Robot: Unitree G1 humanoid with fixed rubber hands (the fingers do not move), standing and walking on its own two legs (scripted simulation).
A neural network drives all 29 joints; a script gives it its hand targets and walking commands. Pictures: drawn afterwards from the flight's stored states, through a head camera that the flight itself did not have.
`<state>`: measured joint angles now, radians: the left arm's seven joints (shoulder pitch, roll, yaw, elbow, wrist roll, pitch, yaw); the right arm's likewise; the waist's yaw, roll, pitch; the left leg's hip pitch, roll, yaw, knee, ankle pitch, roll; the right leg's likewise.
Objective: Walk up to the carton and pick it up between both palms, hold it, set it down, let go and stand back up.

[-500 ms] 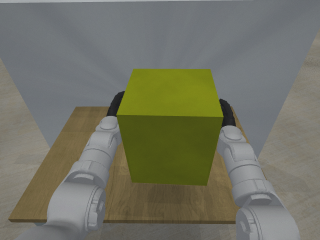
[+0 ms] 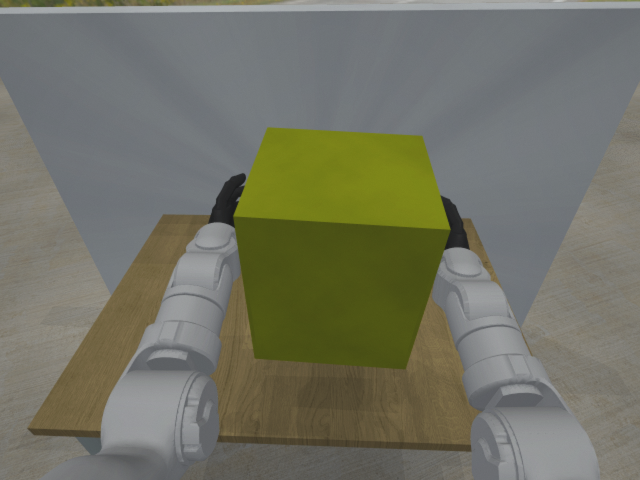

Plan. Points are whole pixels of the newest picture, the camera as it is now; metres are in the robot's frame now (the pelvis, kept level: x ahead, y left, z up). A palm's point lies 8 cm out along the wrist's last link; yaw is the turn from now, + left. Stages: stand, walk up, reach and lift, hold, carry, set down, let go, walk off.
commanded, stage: reach and lift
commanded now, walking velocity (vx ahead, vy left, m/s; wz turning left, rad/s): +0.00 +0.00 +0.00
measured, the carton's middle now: (337, 249) +0.40 -0.01 +0.14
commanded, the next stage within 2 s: hold in 0.84 s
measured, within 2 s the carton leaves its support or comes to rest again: neither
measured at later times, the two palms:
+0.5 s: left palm (215, 229) +0.39 +0.15 +0.18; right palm (444, 240) +0.38 -0.15 +0.17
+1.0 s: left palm (207, 223) +0.38 +0.15 +0.20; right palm (447, 232) +0.37 -0.14 +0.19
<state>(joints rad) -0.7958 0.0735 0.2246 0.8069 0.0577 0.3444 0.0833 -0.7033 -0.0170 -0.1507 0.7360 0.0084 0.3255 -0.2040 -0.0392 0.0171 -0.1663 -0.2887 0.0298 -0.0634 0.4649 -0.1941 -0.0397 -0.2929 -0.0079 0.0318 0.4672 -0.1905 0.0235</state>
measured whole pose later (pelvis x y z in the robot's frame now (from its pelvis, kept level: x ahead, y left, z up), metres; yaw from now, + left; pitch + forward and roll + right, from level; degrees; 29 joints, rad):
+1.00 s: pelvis +0.00 +0.00 +0.00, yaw +0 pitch -2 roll +0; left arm -0.72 0.05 0.23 0.51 0.11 0.54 0.08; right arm -0.71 -0.02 -0.13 0.59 0.07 0.43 -0.20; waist -0.04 0.00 -0.12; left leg -0.22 0.03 -0.07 0.45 -0.19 -0.04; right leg -0.21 -0.01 0.03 0.43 -0.18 0.02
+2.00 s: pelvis +0.00 +0.00 +0.00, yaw +0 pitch -4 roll +0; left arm -0.73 0.03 0.26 0.44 0.17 0.63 0.05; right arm -0.71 -0.02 -0.12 0.56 0.08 0.47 -0.20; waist -0.04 0.00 -0.11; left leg -0.19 0.03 -0.07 0.44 -0.19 -0.04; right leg -0.19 -0.01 0.03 0.43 -0.18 0.02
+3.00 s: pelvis +0.00 +0.00 +0.00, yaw +0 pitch -5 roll +0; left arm -0.71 0.03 0.26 0.40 0.19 0.65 0.04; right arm -0.72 -0.02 -0.12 0.56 0.08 0.45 -0.20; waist -0.04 -0.01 -0.10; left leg -0.17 0.03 -0.07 0.44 -0.19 -0.04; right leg -0.17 -0.01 0.03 0.43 -0.18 0.02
